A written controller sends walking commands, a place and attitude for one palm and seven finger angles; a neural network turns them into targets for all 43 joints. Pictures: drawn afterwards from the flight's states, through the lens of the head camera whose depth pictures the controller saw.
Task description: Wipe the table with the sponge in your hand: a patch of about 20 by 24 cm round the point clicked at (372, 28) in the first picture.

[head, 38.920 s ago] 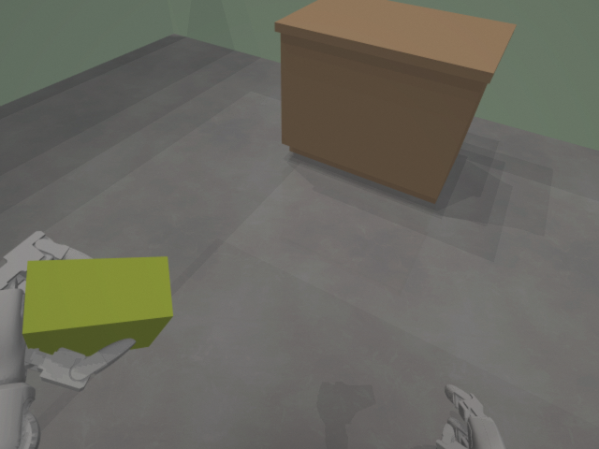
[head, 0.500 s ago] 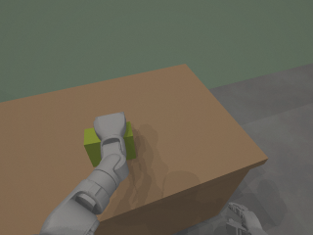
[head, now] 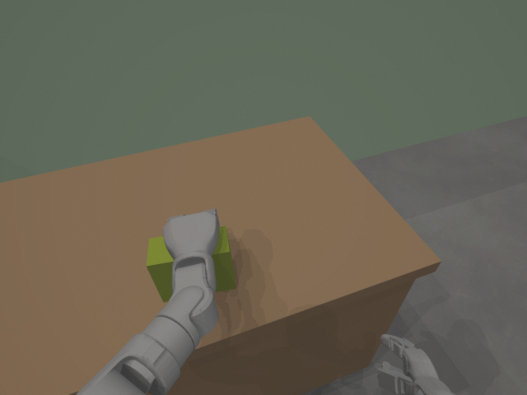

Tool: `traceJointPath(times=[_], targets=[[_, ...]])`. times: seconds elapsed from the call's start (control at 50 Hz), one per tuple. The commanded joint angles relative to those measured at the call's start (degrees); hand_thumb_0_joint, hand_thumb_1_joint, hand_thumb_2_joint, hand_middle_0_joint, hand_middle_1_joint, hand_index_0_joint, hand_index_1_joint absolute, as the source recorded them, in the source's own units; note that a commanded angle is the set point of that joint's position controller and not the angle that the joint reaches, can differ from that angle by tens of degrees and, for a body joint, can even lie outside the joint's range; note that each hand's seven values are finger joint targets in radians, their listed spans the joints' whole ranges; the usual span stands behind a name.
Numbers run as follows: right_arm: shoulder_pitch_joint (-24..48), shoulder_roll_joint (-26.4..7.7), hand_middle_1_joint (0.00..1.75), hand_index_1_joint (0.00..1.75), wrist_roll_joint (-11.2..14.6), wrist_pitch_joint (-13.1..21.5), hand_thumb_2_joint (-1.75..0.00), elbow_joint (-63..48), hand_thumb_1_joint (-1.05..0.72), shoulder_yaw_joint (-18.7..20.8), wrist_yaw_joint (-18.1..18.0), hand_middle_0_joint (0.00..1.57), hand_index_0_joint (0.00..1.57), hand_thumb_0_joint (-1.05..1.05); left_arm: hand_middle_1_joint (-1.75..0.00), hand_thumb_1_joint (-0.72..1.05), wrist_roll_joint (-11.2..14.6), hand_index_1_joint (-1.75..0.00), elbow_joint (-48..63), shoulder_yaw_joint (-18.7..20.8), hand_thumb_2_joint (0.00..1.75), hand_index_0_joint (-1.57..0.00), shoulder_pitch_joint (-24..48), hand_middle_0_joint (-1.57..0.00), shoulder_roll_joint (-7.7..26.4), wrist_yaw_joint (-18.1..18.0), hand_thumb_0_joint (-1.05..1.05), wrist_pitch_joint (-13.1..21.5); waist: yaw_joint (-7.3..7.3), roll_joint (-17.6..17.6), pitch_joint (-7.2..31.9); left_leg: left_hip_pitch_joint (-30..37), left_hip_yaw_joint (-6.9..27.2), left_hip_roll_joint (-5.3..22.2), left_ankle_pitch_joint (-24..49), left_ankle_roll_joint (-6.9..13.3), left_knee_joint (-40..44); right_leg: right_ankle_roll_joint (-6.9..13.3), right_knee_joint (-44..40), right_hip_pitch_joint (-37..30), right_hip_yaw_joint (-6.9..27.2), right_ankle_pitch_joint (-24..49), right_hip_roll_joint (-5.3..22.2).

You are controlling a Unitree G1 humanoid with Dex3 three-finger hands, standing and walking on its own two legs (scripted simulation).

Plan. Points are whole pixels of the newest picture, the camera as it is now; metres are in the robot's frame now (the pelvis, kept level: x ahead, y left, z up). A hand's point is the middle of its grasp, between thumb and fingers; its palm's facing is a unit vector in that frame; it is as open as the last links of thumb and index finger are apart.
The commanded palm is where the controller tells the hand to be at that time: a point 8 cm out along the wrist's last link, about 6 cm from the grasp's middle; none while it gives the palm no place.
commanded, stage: wipe back along the third lane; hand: left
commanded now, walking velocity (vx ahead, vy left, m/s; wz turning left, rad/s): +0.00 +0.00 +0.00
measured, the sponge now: (196, 270) +0.33 +0.17 -0.02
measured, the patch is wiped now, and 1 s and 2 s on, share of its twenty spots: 0.95 0.95 0.95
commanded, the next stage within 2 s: slide back across to the middle lane in 0.28 s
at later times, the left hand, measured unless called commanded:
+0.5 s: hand (203, 264) +0.32 +0.15 +0.03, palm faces -0.02 -0.09 -1.00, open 10.2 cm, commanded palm +0.27 +0.14 +0.08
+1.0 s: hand (169, 281) +0.28 +0.19 +0.04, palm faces +0.00 -0.13 -0.99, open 10.2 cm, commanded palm +0.24 +0.20 +0.09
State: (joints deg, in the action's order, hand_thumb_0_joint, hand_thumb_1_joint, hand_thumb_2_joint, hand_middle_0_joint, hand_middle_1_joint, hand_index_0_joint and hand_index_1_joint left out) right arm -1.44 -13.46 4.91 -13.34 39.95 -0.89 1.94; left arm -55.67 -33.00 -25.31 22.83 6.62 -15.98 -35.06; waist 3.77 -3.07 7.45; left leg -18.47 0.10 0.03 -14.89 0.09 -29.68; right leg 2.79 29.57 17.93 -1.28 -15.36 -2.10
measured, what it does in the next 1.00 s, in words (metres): stands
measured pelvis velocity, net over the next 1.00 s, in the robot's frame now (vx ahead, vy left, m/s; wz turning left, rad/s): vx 0.01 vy -0.01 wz -0.03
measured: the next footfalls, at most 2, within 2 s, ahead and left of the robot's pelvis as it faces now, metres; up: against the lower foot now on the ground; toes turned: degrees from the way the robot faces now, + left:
none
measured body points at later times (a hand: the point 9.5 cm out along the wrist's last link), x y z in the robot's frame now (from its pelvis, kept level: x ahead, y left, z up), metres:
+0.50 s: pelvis +0.00 -0.01 +0.00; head -0.02 -0.05 +0.45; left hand +0.32 +0.15 +0.08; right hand +0.23 -0.23 -0.09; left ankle +0.00 +0.12 -0.74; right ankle +0.00 -0.09 -0.74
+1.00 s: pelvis +0.01 -0.01 +0.00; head -0.02 -0.04 +0.45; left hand +0.27 +0.19 +0.09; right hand +0.26 -0.21 -0.06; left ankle +0.00 +0.12 -0.74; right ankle +0.00 -0.09 -0.74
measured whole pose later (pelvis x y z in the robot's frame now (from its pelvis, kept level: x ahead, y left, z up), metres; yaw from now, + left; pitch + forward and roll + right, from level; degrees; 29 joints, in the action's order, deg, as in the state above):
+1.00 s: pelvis +0.01 -0.01 +0.00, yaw -2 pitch -1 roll +1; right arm 2.0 -14.1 4.9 -9.4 37.9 -1.6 2.4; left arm -56.2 -7.0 -19.9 1.0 14.5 -10.7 -33.0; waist 5.4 -4.3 4.9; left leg -11.3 -1.4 1.0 -15.0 -0.6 -26.8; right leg 3.5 27.8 11.9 0.5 -15.3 -3.2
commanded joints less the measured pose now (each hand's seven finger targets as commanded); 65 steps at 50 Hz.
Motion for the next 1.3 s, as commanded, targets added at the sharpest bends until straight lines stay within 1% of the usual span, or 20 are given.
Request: traceJointPath(times=[0.0,0.1,0.16,0.32,0.36,0.42,0.46,0.52,0.56,0.62,0.76,0.82,0.86,0.98,1.06,1.1,1.16,1.24,1.26,1.28], targets=[[13.09,-6.03,0.3,0.3,0.07,3.24,-0.9,-9.69,-0.9,1.92,-0.5,0.2,0.2,0.0,-1.6,0.1,0.99,-1.6,5.93,2.42,1.3,-1.2,10.07,-1.2,1.71,0.86,0.0,-0.01,0.0,9.2,8.83,3.81,0.22,-1.43,8.44,1.81,2.94,1.56,-4.94,-5.21,2.96,12.01,0.66],[13.97,-5.81,0.3,0.3,0.37,3.63,-0.9,-9.93,-0.9,1.87,-0.23,0.2,0.2,0.0,-1.6,0.1,0.81,-1.6,7.04,-0.19,1.3,-1.2,10.48,-1.2,-0.2,1.3,0.0,-0.22,-0.4,7.07,6.92,4.3,0.11,-1.51,6.47,1.89,3.38,1.59,-5.91,-3.36,3.24,7.83,0.57],[14.05,-6.05,0.3,0.3,0.28,3.97,-0.9,-10.01,-0.9,2.06,-0.13,0.2,0.2,0.0,-1.6,0.1,1.15,-1.6,7.77,2.53,1.3,-1.2,7.49,-1.2,1.9,1.47,0.0,0.03,0.75,8.14,8.14,4.13,0.43,-1.65,6.85,1.92,3.46,1.84,-6.02,-4.74,4.25,8.5,0.38],[15.03,-5.8,0.3,0.3,0.46,4.19,-0.9,-10.77,-0.9,1.95,0.25,0.2,0.2,0.0,-1.6,0.1,1.64,-1.6,11.7,-0.46,1.3,-1.2,3.02,-1.2,-0.02,2.39,0.0,0.07,0.32,10.04,5.96,4.47,-0.14,-1.91,7.25,2.16,2.96,1.21,-6.59,-5.46,5.13,10.08,0.78],[15.13,-6.23,0.3,0.3,0.44,4.24,-0.9,-10.23,-0.9,2.0,0.15,0.2,0.2,0.0,-1.6,0.1,1.49,-1.6,12.19,2.56,1.3,-1.2,4.76,-1.2,2.99,2.41,0.0,0.08,0.56,9.36,6.24,4.44,0.35,-1.87,7.35,2.05,3.24,1.54,-6.39,-5.33,5.88,10.41,0.49],[15.7,-5.7,0.3,0.3,0.4,4.42,-0.9,-10.76,-0.9,1.88,0.24,0.2,0.2,0.0,-1.6,0.1,1.17,-1.6,14.77,1.85,1.3,-1.2,2.77,-1.2,2.74,2.35,0.0,-0.21,1.13,8.23,7.31,5.55,-0.23,-2.1,9.13,2.22,2.95,1.32,-5.86,-7.12,5.28,13.23,0.86],[16.12,-6.04,0.3,0.3,0.2,4.46,-0.9,-10.82,-0.9,2.06,0.17,0.2,0.2,0.0,-1.6,0.1,1.19,-1.6,17.99,6.32,1.3,-1.2,1.86,-1.2,7.13,2.3,0.0,0.0,2.03,8.18,9.39,6.16,0.3,-2.18,10.93,2.2,3.11,1.59,-5.54,-9.24,6.29,16.23,0.7],[16.41,-5.55,0.3,0.3,0.2,4.74,-0.9,-11.44,-0.9,1.84,0.43,0.2,0.2,0.0,-1.6,0.1,0.79,-1.6,21.06,4.09,1.3,-1.2,-0.93,-1.2,5.43,2.53,0.0,-0.29,1.96,8.08,9.72,7.25,-0.09,-2.15,13.21,2.34,2.88,1.44,-4.83,-10.64,5.78,20.2,0.89],[16.96,-6.03,0.3,0.3,0.09,4.88,-0.9,-11.39,-0.9,1.84,0.41,0.2,0.2,0.0,-1.6,0.1,0.65,-1.6,23.56,8.64,1.3,-1.2,-2.72,-1.2,10.16,2.64,0.0,-0.26,2.7,8.49,10.36,7.5,0.44,-2.23,14.31,2.17,3.19,1.63,-4.94,-12.07,7.05,22.39,0.75],[17.27,-5.65,0.3,0.3,0.17,5.21,-0.9,-11.49,-0.9,1.49,0.53,0.2,0.2,0.0,-1.6,0.1,-0.62,-1.6,25.65,5.18,1.3,-1.2,-3.05,-1.2,7.81,3.23,0.0,-0.69,1.88,8.04,8.26,8.29,0.32,-2.14,15.26,2.3,3.21,1.57,-4.79,-11.12,6.6,23.19,0.74],[17.33,-5.99,0.3,0.3,0.06,6.32,-0.9,-11.66,-0.9,1.27,0.43,0.2,0.2,0.0,-1.6,0.1,-0.92,-1.6,29.53,11.28,1.3,-1.2,-9.42,-1.2,14.15,4.29,0.0,-0.06,3.04,6.11,8.47,9.35,0.71,-2.39,16.6,2.03,3.55,1.91,-4.61,-12.61,7.94,26.33,0.46],[17.08,-5.64,0.3,0.3,0.09,6.66,-0.9,-11.85,-0.9,1.2,0.4,0.2,0.2,0.0,-1.6,0.1,-1.18,-1.6,30.47,9.57,1.3,-1.2,-11.67,-1.2,12.62,4.52,0.0,0.51,2.62,6.89,7.43,9.24,0.38,-2.38,16.53,2.05,3.27,1.57,-4.73,-12.26,7.86,26.53,0.54],[17.3,-5.87,0.3,0.3,-0.02,6.77,-0.9,-11.92,-0.9,1.33,0.42,0.2,0.2,0.0,-1.6,0.1,-1.48,-1.6,32.39,11.39,1.3,-1.2,-11.94,-1.2,14.48,4.59,0.0,0.69,2.95,4.52,7.77,9.63,0.93,-2.36,16.63,1.95,3.66,2.03,-4.72,-12.02,8.32,25.3,0.25],[16.91,-5.86,0.3,0.3,-0.17,7.18,-0.9,-11.91,-0.9,1.26,-0.24,0.2,0.2,0.0,-1.6,0.1,-1.37,-1.6,33.66,10.05,1.3,-1.2,-10.88,-1.2,13.72,5.47,0.0,1.22,1.97,5.17,4.96,9.52,1.18,-2.1,13.41,2.41,4.29,1.71,-6.05,-9.41,7.41,17.66,0.11],[16.68,-6.49,0.3,0.3,-0.28,7.83,-0.9,-11.34,-0.9,1.21,-1.47,0.2,0.2,0.0,-1.6,0.1,-1.13,-1.6,33.11,14.92,1.3,-1.2,-9.03,-1.2,18.43,6.12,0.0,2.58,2.2,5.86,3.66,9.53,1.95,-2.18,10.03,2.46,5.13,1.78,-8.11,-8.08,8.64,10.83,-0.12],[16.43,-6.02,0.3,0.3,-0.28,8.2,-0.9,-11.33,-0.9,1.09,-2.0,0.2,0.2,0.0,-1.6,0.1,-1.53,-1.6,31.76,11.73,1.3,-1.2,-7.51,-1.2,15.49,6.41,0.0,3.29,1.71,5.0,2.88,9.42,1.57,-2.19,8.55,2.6,5.42,1.56,-8.36,-6.78,7.39,7.66,0.09],[14.98,-6.64,0.3,0.3,-0.39,8.83,-0.9,-10.1,-0.9,1.21,-2.96,0.2,0.2,0.0,-1.6,0.1,-1.89,-1.6,28.13,14.06,1.3,-1.2,-3.37,-1.2,17.54,6.53,0.0,4.75,1.13,4.86,1.65,8.86,2.06,-2.02,5.61,2.44,6.0,1.82,-9.24,-4.38,7.49,3.17,-0.24],[13.44,-6.54,0.3,0.3,-0.42,9.58,-0.9,-9.14,-0.9,1.2,-4.29,0.2,0.2,0.0,-1.6,0.1,-2.08,-1.6,23.0,13.85,1.3,-1.2,0.79,-1.2,16.59,6.12,0.0,6.86,0.78,5.1,3.66,7.46,1.57,-2.2,3.84,2.35,5.84,1.5,-8.53,-4.04,6.38,2.02,0.03],[12.79,-6.95,0.3,0.3,-0.52,9.78,-0.9,-9.06,-0.9,1.43,-4.52,0.2,0.2,0.0,-1.6,0.1,-2.12,-1.6,24.03,15.98,1.3,-1.2,2.65,-1.2,18.78,5.72,0.0,7.76,1.02,3.74,5.31,7.95,1.86,-2.13,4.18,2.22,5.96,1.87,-7.98,-4.4,6.64,2.69,-0.21],[12.48,-6.38,0.3,0.3,-0.53,10.08,-0.9,-9.56,-0.9,1.48,-4.63,0.2,0.2,0.0,-1.6,0.1,-1.9,-1.6,22.91,13.75,1.3,-1.2,1.66,-1.2,15.74,5.56,0.0,8.23,0.92,3.69,6.21,7.53,1.44,-2.2,4.72,2.41,5.45,1.6,-7.43,-4.84,5.51,3.69,0.04]])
